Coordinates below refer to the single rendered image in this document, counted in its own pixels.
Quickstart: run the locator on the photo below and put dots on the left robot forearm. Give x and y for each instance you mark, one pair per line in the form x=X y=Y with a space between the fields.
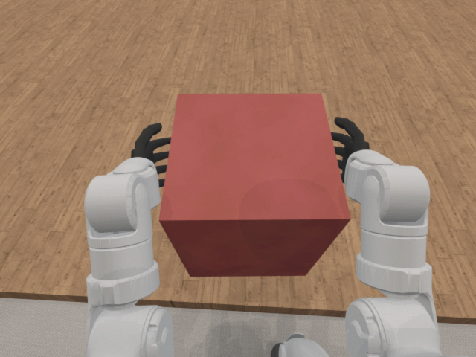
x=119 y=232

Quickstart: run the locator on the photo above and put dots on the right robot hand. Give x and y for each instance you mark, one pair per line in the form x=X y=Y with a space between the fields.
x=352 y=143

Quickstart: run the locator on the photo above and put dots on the carton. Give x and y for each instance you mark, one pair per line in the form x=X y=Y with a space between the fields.
x=252 y=186

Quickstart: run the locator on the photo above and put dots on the right robot forearm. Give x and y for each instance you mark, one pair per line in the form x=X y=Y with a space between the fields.
x=394 y=220

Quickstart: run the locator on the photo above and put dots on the robot right shin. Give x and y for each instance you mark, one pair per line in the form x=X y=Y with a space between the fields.
x=295 y=335

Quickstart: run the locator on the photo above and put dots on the left robot hand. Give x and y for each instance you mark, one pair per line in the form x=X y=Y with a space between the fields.
x=144 y=148

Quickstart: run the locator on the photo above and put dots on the robot right thigh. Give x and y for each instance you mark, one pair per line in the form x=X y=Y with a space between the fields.
x=301 y=347

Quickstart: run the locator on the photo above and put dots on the left robot upper arm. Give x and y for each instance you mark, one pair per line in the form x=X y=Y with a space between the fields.
x=140 y=331

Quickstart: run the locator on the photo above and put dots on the right robot upper arm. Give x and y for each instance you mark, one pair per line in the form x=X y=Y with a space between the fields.
x=389 y=327

